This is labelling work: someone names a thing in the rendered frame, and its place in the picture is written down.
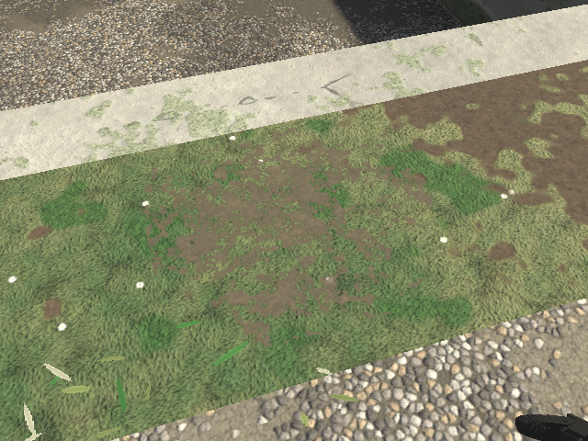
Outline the right robot hand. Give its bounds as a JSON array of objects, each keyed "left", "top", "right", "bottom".
[{"left": 515, "top": 413, "right": 588, "bottom": 441}]

